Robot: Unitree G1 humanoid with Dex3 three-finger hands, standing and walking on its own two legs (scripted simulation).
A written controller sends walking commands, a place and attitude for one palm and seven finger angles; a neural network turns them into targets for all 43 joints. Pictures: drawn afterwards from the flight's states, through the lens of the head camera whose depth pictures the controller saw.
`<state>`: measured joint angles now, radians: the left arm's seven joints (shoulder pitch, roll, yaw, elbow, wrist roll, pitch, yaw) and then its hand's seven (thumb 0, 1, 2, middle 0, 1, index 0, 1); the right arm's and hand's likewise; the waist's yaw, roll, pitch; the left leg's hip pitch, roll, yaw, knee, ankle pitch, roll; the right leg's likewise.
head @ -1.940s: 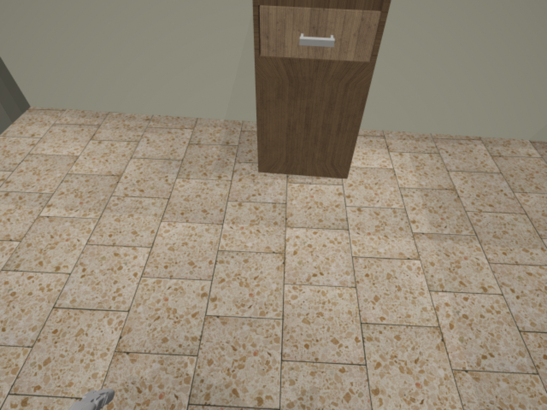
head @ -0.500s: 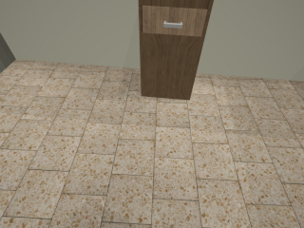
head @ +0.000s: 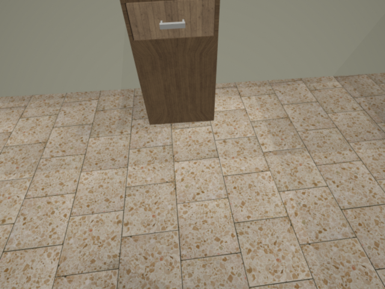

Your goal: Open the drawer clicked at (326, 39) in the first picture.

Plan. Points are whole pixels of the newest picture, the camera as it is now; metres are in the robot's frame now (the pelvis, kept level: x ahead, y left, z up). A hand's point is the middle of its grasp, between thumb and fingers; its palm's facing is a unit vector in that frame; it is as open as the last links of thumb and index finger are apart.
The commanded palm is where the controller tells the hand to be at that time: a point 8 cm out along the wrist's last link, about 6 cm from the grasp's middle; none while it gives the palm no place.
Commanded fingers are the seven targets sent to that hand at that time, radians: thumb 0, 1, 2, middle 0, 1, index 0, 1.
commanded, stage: walk to a spot facing it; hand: left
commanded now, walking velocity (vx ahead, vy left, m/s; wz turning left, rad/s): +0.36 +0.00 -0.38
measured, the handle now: (172, 23) +1.29 +0.21 -0.02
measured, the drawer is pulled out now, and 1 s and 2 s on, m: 0.00 0.00 0.00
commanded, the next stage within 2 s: turn to face it in 1.10 s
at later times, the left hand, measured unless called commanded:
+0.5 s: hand (117, 287) +0.15 +0.21 -0.18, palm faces -0.06 -0.99 -0.14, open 7.3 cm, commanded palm none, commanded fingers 0.00 0.90 0.90 -0.20 -0.30 -0.20 -0.30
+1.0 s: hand (167, 152) +0.56 +0.14 -0.15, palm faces -0.45 -0.88 -0.13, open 7.4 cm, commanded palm none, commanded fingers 0.00 0.90 0.90 -0.20 -0.30 -0.20 -0.30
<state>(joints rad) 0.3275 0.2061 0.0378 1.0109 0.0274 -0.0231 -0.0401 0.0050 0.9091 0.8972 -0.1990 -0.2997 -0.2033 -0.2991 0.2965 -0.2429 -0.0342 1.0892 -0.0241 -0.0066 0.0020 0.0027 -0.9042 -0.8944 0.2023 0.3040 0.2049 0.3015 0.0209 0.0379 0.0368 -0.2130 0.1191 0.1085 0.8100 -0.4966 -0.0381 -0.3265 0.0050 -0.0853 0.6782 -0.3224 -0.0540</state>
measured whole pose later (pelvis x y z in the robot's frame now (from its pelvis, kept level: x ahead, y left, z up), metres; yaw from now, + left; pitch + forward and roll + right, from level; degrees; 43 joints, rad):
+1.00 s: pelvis +0.39 +0.03 +0.02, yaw -26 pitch -1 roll -1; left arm 0.16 0.17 0.08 0.97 0.04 0.05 -0.04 0.00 0.91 0.90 -0.19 -0.30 -0.20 -0.30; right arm 0.49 -0.12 -0.03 1.11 -0.03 -0.08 -0.03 0.00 -0.91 -0.89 0.20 0.30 0.20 0.30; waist -0.05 -0.02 0.05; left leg 0.05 0.05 0.42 0.35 -0.38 0.03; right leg -0.62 -0.09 -0.11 0.89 -0.12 0.00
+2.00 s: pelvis +0.54 -0.04 +0.02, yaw -14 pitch +2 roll -2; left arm 0.15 0.24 0.09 0.94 0.01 0.05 0.02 0.01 0.91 0.90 -0.20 -0.30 -0.20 -0.30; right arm 0.25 -0.19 -0.06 0.97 -0.03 0.03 0.00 0.00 -0.91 -0.89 0.20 0.30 0.21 0.30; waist -0.04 0.01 0.05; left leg -0.34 -0.05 -0.09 0.44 -0.14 0.05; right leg -0.41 -0.04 0.02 0.89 -0.43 0.08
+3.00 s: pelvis +0.56 -0.07 +0.02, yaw +7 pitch -1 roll +1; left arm 0.24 0.19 0.04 1.03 0.03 0.01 -0.03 0.00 0.91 0.90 -0.20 -0.30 -0.20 -0.30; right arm 0.32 -0.19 -0.04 1.06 -0.03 -0.02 -0.01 0.00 -0.92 -0.89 0.20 0.30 0.20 0.30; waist -0.02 -0.01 0.02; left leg -0.05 0.00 0.06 0.39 -0.31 0.01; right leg -0.38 -0.10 -0.08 0.72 -0.34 0.04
